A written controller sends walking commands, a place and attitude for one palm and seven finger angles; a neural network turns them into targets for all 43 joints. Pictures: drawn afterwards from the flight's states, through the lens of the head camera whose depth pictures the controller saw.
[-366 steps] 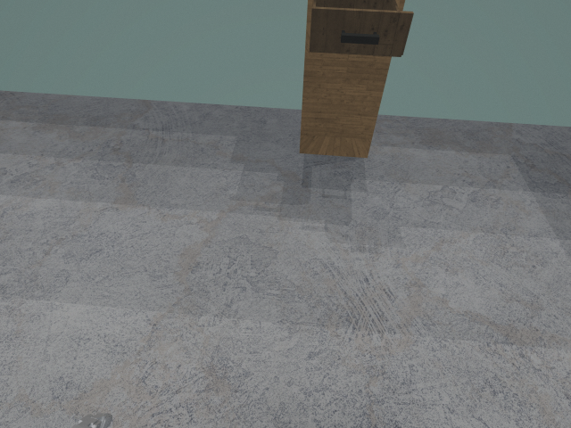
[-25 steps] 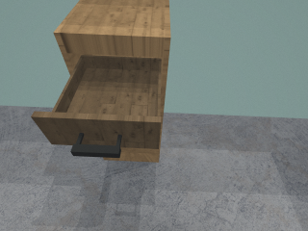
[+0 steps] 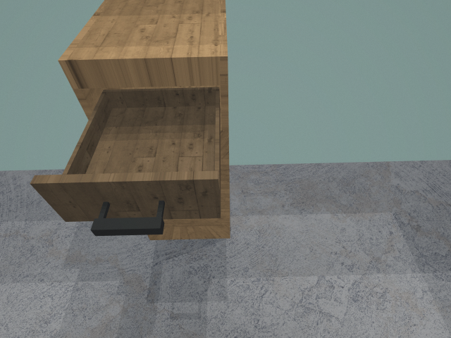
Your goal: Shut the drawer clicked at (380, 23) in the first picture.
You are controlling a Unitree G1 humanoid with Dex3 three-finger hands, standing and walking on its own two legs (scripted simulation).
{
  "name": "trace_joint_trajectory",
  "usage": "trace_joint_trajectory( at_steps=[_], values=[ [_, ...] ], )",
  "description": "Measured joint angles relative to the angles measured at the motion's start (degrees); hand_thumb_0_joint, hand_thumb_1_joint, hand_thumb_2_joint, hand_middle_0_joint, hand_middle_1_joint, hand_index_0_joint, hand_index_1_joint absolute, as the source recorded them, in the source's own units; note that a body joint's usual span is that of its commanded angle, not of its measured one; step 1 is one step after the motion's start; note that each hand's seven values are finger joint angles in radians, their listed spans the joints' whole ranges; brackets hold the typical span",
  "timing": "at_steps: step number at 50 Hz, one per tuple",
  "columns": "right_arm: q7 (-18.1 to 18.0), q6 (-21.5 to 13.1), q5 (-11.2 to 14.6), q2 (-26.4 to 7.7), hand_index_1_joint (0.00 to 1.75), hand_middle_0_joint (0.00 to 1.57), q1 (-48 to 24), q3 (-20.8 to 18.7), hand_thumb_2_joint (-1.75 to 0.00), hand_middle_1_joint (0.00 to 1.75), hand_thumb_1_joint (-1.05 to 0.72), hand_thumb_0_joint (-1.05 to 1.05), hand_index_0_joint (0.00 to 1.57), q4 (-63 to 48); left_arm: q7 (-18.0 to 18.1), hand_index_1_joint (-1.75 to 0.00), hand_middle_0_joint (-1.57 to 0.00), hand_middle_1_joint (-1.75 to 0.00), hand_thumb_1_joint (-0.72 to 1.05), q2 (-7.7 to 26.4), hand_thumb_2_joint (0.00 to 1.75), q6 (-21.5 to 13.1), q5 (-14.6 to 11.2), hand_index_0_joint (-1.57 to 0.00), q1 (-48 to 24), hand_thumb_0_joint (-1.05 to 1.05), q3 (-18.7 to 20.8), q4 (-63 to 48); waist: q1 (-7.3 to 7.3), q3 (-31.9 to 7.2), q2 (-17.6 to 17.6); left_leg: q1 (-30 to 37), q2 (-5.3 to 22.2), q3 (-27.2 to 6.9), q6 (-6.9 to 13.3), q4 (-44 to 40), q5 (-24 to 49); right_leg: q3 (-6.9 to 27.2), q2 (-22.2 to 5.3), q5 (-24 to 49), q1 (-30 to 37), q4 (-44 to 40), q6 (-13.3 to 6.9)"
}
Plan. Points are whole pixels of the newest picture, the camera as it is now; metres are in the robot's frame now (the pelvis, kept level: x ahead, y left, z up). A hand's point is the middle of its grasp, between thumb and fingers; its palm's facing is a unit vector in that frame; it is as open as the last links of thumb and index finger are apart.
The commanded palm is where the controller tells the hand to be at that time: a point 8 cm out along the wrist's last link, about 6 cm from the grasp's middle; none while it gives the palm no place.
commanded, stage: come to a stop and stand still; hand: left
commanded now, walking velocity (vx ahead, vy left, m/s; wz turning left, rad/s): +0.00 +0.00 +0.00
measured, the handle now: (131, 216) +0.33 +0.20 +0.01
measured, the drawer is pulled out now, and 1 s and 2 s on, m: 0.30 0.30 0.30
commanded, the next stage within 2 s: look again from close up in 0.42 s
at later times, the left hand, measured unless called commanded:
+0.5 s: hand out of the picture +0.01 +0.16 -0.17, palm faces +0.03 -0.98 -0.22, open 7.4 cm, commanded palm none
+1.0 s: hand out of the picture -0.02 +0.16 -0.17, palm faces +0.04 -0.98 -0.19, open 7.4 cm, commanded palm none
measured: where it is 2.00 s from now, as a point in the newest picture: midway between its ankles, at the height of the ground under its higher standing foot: outside the picture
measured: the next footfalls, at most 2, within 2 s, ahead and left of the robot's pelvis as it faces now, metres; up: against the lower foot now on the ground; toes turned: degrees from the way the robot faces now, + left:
none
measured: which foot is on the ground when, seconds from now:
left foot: down 0.00-1.00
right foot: down 0.00-1.00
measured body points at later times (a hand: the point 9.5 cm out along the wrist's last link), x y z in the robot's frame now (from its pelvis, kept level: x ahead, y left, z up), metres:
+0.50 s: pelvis +0.01 -0.02 +0.01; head +0.01 -0.03 +0.45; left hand +0.01 +0.21 -0.15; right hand +0.00 -0.24 -0.16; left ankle +0.01 +0.13 -0.73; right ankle -0.03 -0.11 -0.73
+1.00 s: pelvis +0.00 -0.01 +0.01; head +0.01 -0.01 +0.46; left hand -0.02 +0.21 -0.15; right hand +0.00 -0.22 -0.16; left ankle +0.01 +0.13 -0.73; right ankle -0.03 -0.11 -0.73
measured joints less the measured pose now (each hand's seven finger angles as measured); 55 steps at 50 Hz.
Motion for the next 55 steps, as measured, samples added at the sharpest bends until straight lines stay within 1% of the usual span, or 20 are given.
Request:
trace_joint_trajectory(
  at_steps=[3,11,24,41,55],
  values=[
    [-0.2,-0.2,0.0,0.5,0.29,0.19,1.2,0.5,-0.90,0.30,-0.92,0.01,0.20,0.4,0.1,-0.30,-0.20,-0.30,0.91,-0.2,0.90,0.3,0.0,-0.20,-0.9,0.00,-0.2,-0.9,-0.01,-0.6,0.0,1.1,0.1,-0.2,-0.2,0.0,-0.3,-0.2,0.1,-0.8,1.0,0.5,-0.3],
    [-0.3,-0.1,-0.1,1.8,0.29,0.19,1.9,1.4,-0.90,0.30,-0.92,0.01,0.20,1.8,0.0,-0.30,-0.20,-0.30,0.92,1.9,0.90,0.1,-0.4,-0.20,-2.6,0.01,0.3,-2.1,0.03,-1.3,-0.3,3.3,0.3,-0.6,-1.1,-2.1,0.5,-0.6,0.4,-0.8,2.7,-0.4,-1.1],
    [-0.6,-0.3,0.1,1.0,0.29,0.19,0.4,1.5,-0.90,0.30,-0.91,0.01,0.20,3.5,-0.2,-0.30,-0.20,-0.30,0.91,1.9,0.90,0.0,-0.5,-0.20,-2.3,0.00,0.5,-1.6,0.74,-0.5,-1.1,4.9,0.6,-0.7,-1.5,-5.3,2.2,-0.8,0.8,0.7,4.2,-3.2,-1.5],
    [-0.9,-0.5,0.2,1.1,0.29,0.19,-0.8,1.6,-0.90,0.30,-0.92,0.01,0.20,4.2,-0.4,-0.30,-0.20,-0.30,0.90,1.0,0.90,0.3,-0.4,-0.20,0.1,0.00,0.3,0.4,1.77,-0.3,-2.0,5.3,0.2,-0.5,-0.9,-6.6,2.9,-0.6,0.4,1.9,4.9,-5.3,-0.8],
    [-0.8,-0.7,0.2,2.0,0.29,0.19,0.2,1.8,-0.90,0.30,-0.92,0.01,0.20,4.7,-0.2,-0.30,-0.20,-0.30,0.91,1.4,0.90,0.4,-0.3,-0.20,-0.5,0.00,0.6,0.1,1.60,-0.3,-2.1,5.1,-0.7,-0.2,-0.1,-6.8,3.1,-0.4,-0.4,2.0,4.5,-5.1,0.0]
  ],
)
